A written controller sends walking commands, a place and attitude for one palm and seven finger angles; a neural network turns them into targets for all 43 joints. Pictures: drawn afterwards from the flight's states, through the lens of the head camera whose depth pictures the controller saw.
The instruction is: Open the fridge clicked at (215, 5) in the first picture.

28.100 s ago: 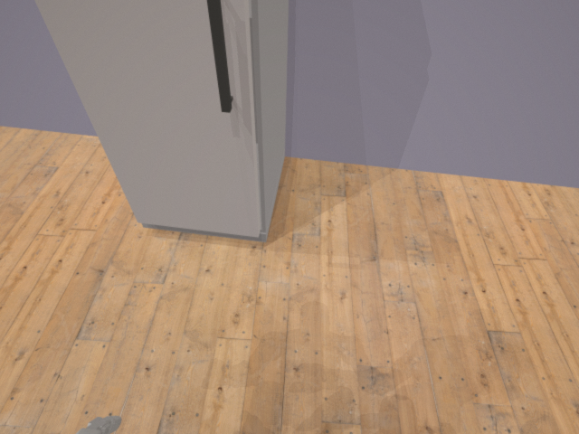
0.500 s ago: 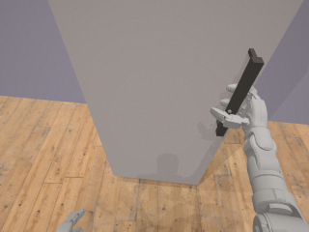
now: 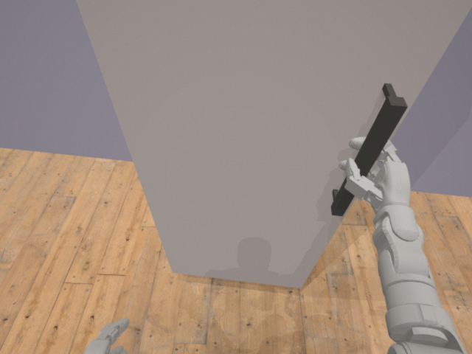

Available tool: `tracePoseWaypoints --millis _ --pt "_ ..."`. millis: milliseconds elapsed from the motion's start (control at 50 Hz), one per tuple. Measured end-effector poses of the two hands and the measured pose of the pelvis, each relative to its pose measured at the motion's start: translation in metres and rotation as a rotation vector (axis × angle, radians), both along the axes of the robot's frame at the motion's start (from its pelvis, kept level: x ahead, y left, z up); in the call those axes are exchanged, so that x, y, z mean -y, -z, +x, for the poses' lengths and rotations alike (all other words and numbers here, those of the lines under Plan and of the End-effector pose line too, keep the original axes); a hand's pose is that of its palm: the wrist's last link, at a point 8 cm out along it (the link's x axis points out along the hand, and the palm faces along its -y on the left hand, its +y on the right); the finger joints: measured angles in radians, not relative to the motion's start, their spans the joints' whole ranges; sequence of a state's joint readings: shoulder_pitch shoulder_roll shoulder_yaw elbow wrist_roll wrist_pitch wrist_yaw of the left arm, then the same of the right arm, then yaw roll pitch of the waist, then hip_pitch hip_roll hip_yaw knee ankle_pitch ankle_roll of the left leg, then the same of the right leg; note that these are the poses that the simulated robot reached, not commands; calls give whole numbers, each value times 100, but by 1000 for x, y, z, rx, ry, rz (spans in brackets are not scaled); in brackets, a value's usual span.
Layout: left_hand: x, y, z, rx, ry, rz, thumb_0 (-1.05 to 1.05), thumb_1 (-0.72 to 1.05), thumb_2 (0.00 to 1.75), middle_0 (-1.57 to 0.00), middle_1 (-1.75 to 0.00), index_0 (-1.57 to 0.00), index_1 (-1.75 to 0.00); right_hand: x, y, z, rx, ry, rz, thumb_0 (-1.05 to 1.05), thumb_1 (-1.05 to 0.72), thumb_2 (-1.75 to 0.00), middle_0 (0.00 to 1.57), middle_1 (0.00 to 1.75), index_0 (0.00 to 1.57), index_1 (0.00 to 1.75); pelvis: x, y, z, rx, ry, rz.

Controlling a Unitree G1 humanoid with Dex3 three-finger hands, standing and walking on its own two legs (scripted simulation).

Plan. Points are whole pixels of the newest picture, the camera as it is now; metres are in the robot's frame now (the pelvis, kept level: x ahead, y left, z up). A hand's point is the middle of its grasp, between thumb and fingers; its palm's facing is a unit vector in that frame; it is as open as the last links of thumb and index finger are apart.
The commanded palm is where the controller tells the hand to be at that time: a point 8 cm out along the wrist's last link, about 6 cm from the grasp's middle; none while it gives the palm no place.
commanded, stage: grip the handle and tug to test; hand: right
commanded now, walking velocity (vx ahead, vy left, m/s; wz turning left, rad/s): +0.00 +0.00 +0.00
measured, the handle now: (358, 159) +0.45 -0.18 +0.10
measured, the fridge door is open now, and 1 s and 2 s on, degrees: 0 14 43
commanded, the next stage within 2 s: pull the door a little, standing still in 0.48 s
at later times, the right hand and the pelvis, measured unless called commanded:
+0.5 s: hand (352, 183) +0.38 -0.15 +0.11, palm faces +0.04 +1.00 +0.00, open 6.1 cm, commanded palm +0.33 -0.19 +0.11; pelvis +0.03 +0.00 +0.01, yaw +2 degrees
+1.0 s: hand (350, 232) +0.29 -0.13 +0.11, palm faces +0.02 +0.99 -0.12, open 6.3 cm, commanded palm +0.26 -0.18 +0.11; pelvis +0.02 +0.00 +0.01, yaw +0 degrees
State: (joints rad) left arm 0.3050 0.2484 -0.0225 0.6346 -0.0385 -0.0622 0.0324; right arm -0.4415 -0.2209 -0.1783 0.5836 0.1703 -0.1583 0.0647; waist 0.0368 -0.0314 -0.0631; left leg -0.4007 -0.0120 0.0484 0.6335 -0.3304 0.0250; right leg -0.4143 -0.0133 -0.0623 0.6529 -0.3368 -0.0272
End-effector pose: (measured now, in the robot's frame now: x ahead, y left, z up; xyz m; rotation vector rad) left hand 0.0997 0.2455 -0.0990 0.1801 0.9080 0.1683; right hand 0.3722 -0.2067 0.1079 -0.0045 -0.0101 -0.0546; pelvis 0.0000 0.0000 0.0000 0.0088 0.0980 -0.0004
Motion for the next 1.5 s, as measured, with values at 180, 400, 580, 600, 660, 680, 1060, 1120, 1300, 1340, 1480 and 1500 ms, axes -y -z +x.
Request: tracePoseWaypoints --millis 180,400,580,600,660,680,1060,1120,1300,1340,1480,1500 --pt "-2 -5 13 23 -1 -1 1 90 90 -20 -30 -20 -30 0 0 -1 -4 -1 4 1 -74 -78 31 136 31 135 -2 -2 6 -1 -6 -2" --pt "-1 -12 29 60 -22 -17 1 90 90 -20 -30 -20 -30 -1 -1 -4 -13 -8 7 1 -76 -77 26 137 27 136 -1 -5 20 -2 -30 -4" --pt "4 -16 50 70 -6 -16 1 90 90 -20 -30 -20 -30 -3 -1 -20 -14 -14 6 1 -75 -77 25 135 26 135 1 -7 34 4 -27 -1" --pt "4 -16 53 68 2 -14 1 90 90 -20 -30 -20 -30 -3 -1 -22 -14 -14 5 1 -75 -77 26 134 26 135 2 -7 34 5 -22 -1" --pt "7 -15 61 61 29 -6 1 90 90 -20 -30 -20 -30 -3 -2 -28 -13 -22 -3 1 -73 -78 28 134 28 135 2 -7 34 10 -6 0" --pt "9 -15 64 62 36 -5 1 90 90 -20 -30 -20 -30 -3 -2 -30 -15 -22 -3 1 -72 -78 29 134 29 135 1 -7 33 12 -3 0" --pt "24 -35 77 151 59 -1 1 90 90 -20 -30 -20 -30 -26 -8 -116 -15 -33 -130 0 -63 -75 36 133 34 138 3 -14 10 87 -3 1" --pt "23 -36 67 132 45 4 1 90 90 -20 -30 -20 -30 -31 -9 -129 -16 -39 -144 0 -62 -74 36 133 35 138 5 -16 1 95 -5 -4" --pt "22 -34 24 107 32 -17 1 90 90 -20 -30 -20 -30 -52 -10 -170 -17 -64 -166 -1 -62 -70 36 135 36 139 -1 -18 -30 106 4 -24" --pt "21 -31 14 96 33 -24 1 90 90 -20 -30 -20 -30 -57 -10 -180 -17 -57 -167 -1 -62 -70 35 135 36 138 -6 -18 -37 104 11 -29" --pt "2 -14 -10 44 72 -36 1 90 90 -20 -30 -20 -30 -80 -9 -211 -14 -2 -175 -2 -63 -69 34 135 32 138 -35 -15 -59 91 85 -41" --pt "-2 -12 -11 39 80 -38 1 90 90 -20 -30 -20 -30 -83 -9 -215 -15 9 -176 -2 -63 -69 34 134 32 138 -41 -15 -62 90 91 -40"
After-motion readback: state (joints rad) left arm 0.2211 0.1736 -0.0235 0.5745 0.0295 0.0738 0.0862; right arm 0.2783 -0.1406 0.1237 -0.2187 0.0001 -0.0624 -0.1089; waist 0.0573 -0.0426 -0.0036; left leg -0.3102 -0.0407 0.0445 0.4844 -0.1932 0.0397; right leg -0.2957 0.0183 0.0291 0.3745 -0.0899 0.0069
